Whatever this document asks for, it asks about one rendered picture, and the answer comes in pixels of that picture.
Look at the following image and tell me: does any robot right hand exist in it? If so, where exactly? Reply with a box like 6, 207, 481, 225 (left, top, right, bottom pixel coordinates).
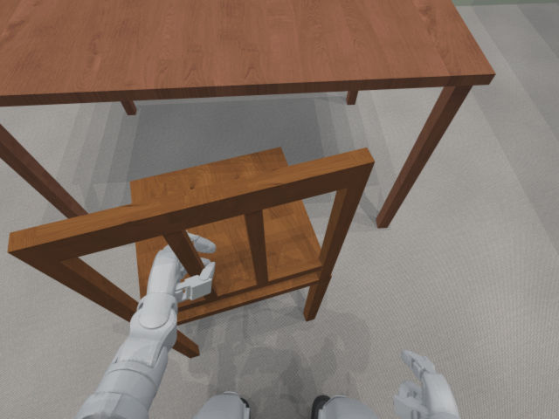
394, 350, 459, 419

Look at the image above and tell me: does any robot left hand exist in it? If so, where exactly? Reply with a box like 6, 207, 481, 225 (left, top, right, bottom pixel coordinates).
147, 230, 216, 304

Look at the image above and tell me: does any robot left forearm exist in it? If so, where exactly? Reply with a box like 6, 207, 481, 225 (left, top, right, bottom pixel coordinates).
74, 292, 178, 419

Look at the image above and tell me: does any chair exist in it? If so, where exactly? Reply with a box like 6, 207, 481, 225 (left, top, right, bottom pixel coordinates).
7, 147, 375, 358

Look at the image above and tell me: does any table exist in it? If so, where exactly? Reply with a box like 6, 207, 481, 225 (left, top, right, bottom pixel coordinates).
0, 0, 496, 229

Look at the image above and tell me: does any right robot shin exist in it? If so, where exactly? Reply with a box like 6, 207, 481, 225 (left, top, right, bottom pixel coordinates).
324, 395, 348, 406

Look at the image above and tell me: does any right robot foot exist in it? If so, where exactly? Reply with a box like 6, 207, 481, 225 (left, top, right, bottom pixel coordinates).
311, 395, 331, 419

